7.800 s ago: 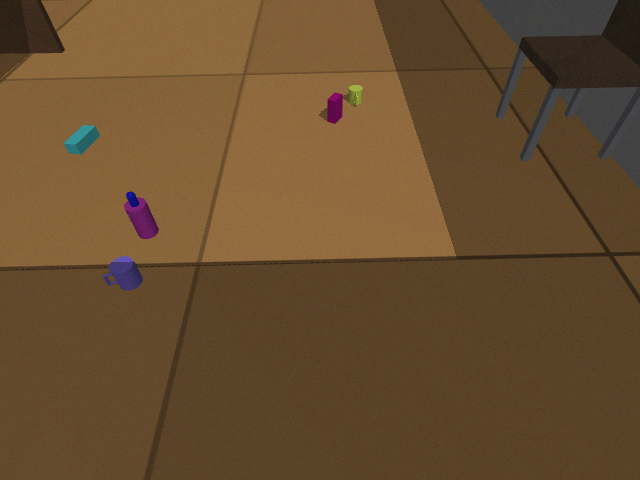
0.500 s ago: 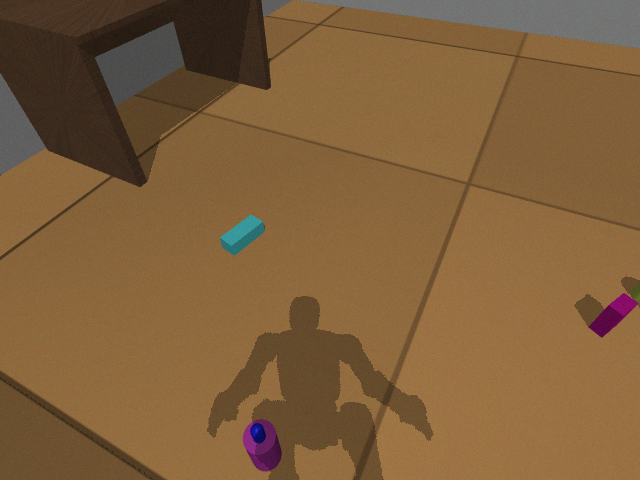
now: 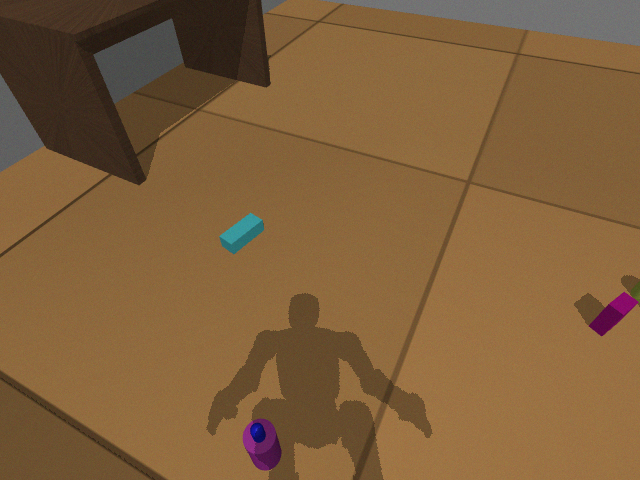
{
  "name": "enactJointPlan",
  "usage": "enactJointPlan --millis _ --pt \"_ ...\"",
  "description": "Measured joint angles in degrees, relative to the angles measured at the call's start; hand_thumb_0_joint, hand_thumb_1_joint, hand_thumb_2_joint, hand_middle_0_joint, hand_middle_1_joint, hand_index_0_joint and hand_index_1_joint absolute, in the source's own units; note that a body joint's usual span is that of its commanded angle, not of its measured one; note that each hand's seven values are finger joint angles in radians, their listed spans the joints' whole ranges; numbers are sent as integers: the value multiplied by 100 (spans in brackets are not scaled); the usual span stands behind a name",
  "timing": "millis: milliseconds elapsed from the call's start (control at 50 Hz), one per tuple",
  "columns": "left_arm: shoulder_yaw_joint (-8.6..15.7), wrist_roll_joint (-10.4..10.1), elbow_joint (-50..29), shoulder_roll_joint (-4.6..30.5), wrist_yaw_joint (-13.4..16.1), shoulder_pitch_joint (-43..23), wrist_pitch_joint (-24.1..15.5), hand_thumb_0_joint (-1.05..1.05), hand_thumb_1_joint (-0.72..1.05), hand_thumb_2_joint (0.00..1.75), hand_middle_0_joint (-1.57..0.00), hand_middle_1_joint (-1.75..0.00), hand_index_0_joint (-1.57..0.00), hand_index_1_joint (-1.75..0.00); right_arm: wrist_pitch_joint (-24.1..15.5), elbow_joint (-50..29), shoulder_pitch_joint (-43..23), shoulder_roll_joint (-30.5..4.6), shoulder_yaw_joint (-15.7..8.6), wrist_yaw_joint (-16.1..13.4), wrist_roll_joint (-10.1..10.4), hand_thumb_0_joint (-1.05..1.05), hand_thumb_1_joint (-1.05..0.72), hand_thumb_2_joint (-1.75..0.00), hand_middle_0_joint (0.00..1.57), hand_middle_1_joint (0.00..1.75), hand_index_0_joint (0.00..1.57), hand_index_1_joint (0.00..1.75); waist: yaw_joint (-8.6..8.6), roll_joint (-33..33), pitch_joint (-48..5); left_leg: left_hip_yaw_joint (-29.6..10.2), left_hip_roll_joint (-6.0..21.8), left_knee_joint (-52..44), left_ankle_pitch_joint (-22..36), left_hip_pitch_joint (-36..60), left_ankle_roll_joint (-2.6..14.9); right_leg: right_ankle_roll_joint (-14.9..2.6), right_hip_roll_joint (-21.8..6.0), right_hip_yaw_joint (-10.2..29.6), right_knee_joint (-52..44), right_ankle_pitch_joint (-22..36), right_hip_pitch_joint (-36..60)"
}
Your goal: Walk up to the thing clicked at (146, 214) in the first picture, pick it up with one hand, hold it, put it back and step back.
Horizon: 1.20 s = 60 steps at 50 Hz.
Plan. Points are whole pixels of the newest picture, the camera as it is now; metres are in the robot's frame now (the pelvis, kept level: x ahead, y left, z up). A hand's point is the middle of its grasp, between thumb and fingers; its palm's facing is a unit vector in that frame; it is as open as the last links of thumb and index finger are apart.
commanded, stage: stand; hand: left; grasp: from the side
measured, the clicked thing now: (261, 441) +0.38 +0.20 -0.67
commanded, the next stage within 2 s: go down in 0.18 s
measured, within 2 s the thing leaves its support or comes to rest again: neither
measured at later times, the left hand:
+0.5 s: hand out of the picture +0.15 +0.25 -0.17, palm faces +0.04 -0.95 -0.32, open 10.5 cm
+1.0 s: hand out of the picture +0.14 +0.28 -0.21, palm faces +0.07 -0.95 -0.32, open 17.2 cm
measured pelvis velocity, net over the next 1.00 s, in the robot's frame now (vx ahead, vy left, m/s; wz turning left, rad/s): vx -0.01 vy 0.01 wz -0.02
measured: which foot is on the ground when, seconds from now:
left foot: down 0.00-1.00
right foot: down 0.00-1.00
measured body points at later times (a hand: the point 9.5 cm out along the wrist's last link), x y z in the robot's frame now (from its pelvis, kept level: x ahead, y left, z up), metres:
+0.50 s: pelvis -0.01 +0.00 -0.02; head +0.05 +0.01 +0.43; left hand +0.15 +0.30 -0.15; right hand +0.09 -0.27 -0.14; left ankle +0.00 +0.12 -0.75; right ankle -0.01 -0.13 -0.75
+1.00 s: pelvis -0.01 +0.01 -0.08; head +0.07 +0.03 +0.36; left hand +0.14 +0.33 -0.18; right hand +0.15 -0.25 -0.17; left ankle +0.00 +0.12 -0.75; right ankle -0.01 -0.13 -0.75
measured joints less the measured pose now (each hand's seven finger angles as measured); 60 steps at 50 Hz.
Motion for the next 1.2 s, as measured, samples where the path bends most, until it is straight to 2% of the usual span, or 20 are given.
enactJointPlan --millis 300,360,400,460,520,560,620,720,880,1040,1200 --pt "2 15 -15 -3 2 8 3 0 90 89 -21 -30 -20 -30 -2 -12 -13 -5 3 -9 -3 0 -91 -90 20 29 20 30 9 3 1 15 -5 -2 -27 20 9 11 -6 15 -10 -17 18" --pt "185 -150 -362 -89 102 -113 -92 1 86 85 -20 -26 -20 -25 -105 -754 238 50 15 -156 231 1 -93 -91 20 29 20 30 -9 10 2 -13 -9 386 -156 -430 23 -3 -17 -4 371 -150 -416" --pt "373 -138 -269 -131 103 -484 -120 1 80 79 -18 -21 -17 -21 -153 -1133 285 149 12 -200 289 1 -95 -91 20 29 20 30 -26 -6 51 -19 8 706 -252 -797 18 -15 -7 1 673 -239 -775" --pt "693 26 -258 -72 -6 -944 -91 1 66 65 -13 -15 -12 -14 -195 -1527 337 377 -46 -226 262 0 -97 -92 20 29 20 30 -70 -86 9 -4 48 1159 -395 -1366 3 -35 23 31 1117 -367 -1352" --pt "1026 214 -428 20 -127 -1062 -52 0 50 49 -9 -11 -9 -10 -201 -1810 470 568 -107 -174 193 0 -98 -92 20 29 20 30 -139 -159 -160 27 91 1613 -587 -1854 -7 -51 56 78 1552 -533 -1851" --pt "1148 270 -623 50 -166 -1003 37 0 40 40 -7 -9 -7 -8 -188 -1964 600 632 -128 -159 182 0 -98 -92 20 29 20 30 -164 -165 -256 42 112 1852 -711 -2049 -8 -52 72 100 1763 -633 -2043" --pt "1252 294 -820 77 -221 -889 228 0 23 28 -6 -6 -6 -5 -174 -2171 750 630 -135 -126 182 1 -97 -92 20 30 20 30 -197 -108 -396 35 134 2254 -909 -2384 2 -41 87 105 2095 -790 -2348" --pt "1435 221 -1340 103 -379 -479 399 0 -4 15 -6 -5 -6 -4 -286 -2521 814 574 -197 -108 181 1 -95 -91 20 30 20 30 -228 -19 -556 26 159 3066 -1279 -3095 31 -9 96 123 2848 -1121 -3037" --pt "1474 104 -2736 3 -516 252 660 0 -38 4 -8 -4 -7 -3 -535 -2894 680 567 -224 -267 171 1 -92 -90 20 29 20 30 -135 -4 -697 -38 155 3978 -1675 -3927 50 17 78 93 3728 -1516 -3831" --pt "1564 31 -3526 32 -501 610 1098 -1 -50 1 -9 -3 -8 -3 -752 -3156 504 661 -86 -446 128 1 -91 -90 20 30 20 30 -155 -34 -863 -136 174 4430 -1895 -4297 36 6 94 13 4123 -1731 -4145" --pt "1810 -100 -3766 192 -750 757 1095 -1 -53 0 -9 -3 -9 -3 -942 -3326 481 672 -42 -476 57 1 -92 -90 20 30 20 30 -193 -40 -972 -212 174 4870 -2053 -4767 27 -5 93 -44 4539 -1899 -4577"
